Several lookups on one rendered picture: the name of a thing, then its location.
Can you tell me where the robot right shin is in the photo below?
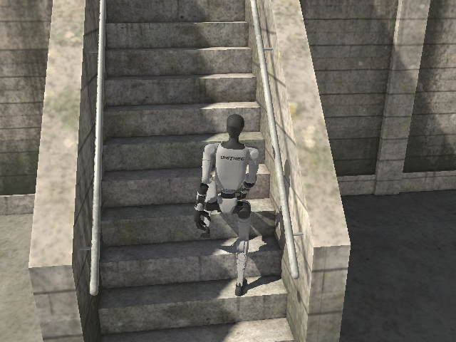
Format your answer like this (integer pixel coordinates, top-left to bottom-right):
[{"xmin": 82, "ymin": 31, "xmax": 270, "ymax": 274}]
[{"xmin": 237, "ymin": 239, "xmax": 249, "ymax": 286}]

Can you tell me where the right robot upper arm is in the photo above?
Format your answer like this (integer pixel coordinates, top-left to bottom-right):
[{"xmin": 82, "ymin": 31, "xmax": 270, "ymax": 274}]
[{"xmin": 244, "ymin": 146, "xmax": 261, "ymax": 184}]

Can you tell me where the humanoid robot head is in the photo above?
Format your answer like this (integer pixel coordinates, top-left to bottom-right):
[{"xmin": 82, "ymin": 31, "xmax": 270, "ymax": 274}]
[{"xmin": 221, "ymin": 114, "xmax": 245, "ymax": 150}]

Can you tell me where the left robot upper arm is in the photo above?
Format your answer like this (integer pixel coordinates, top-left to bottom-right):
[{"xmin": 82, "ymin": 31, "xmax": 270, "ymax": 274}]
[{"xmin": 201, "ymin": 143, "xmax": 218, "ymax": 184}]

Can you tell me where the robot right forearm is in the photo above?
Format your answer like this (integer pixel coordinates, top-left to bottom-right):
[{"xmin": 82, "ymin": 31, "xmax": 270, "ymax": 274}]
[{"xmin": 241, "ymin": 176, "xmax": 257, "ymax": 194}]

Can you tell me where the left robot hand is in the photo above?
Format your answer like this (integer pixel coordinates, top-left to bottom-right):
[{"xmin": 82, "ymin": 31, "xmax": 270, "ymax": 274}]
[{"xmin": 194, "ymin": 210, "xmax": 211, "ymax": 231}]

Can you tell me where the right robot hand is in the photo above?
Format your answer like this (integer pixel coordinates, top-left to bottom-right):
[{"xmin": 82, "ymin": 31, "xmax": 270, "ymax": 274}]
[{"xmin": 234, "ymin": 187, "xmax": 247, "ymax": 200}]

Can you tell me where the robot left forearm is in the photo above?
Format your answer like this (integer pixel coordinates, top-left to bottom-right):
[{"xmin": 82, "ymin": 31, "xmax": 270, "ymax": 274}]
[{"xmin": 195, "ymin": 174, "xmax": 209, "ymax": 211}]

